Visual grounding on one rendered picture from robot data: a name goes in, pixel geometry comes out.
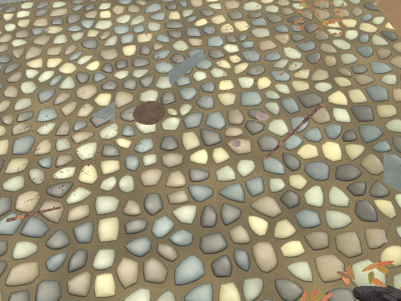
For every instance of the robot right hand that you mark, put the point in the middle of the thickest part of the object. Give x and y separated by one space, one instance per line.
370 293

